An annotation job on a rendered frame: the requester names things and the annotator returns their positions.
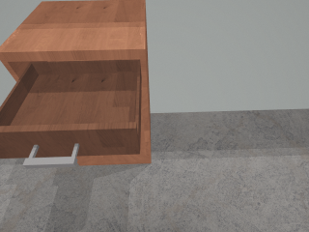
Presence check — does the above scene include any drawer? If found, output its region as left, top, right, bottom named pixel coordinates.
left=0, top=59, right=142, bottom=159

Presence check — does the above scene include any cabinet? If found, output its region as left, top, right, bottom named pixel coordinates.
left=0, top=0, right=152, bottom=166

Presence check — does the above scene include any handle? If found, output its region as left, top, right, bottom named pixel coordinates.
left=22, top=143, right=80, bottom=169

